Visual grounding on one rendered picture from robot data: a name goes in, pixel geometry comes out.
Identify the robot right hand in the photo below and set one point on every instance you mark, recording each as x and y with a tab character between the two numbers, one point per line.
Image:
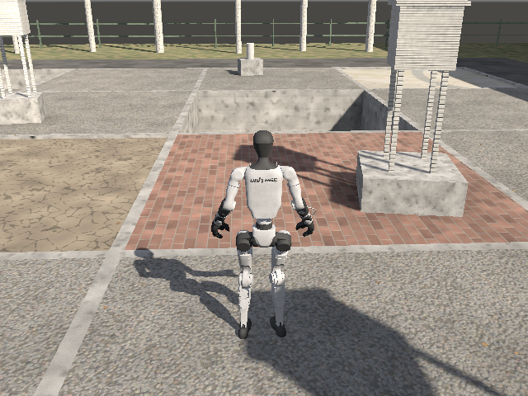
302	225

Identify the right robot upper arm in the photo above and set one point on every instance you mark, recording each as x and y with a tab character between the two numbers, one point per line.
289	174

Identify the robot foot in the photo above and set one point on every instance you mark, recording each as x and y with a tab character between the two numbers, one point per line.
280	331
243	332

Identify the left robot upper arm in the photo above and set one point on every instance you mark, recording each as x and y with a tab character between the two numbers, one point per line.
232	188

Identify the robot left forearm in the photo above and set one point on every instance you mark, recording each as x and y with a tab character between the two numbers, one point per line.
221	214

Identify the robot left hand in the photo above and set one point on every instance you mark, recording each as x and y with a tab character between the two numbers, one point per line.
214	229

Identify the right robot foot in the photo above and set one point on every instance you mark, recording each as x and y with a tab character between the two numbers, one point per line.
280	331

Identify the robot right forearm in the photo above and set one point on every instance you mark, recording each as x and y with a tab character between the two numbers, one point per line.
304	214

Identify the left robot foot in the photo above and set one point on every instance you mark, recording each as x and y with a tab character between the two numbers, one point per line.
243	332

